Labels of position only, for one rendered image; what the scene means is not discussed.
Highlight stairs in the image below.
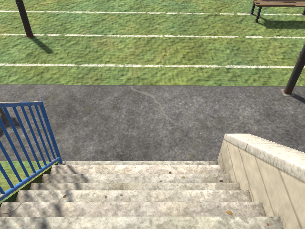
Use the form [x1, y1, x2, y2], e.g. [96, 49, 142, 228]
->
[0, 160, 284, 229]

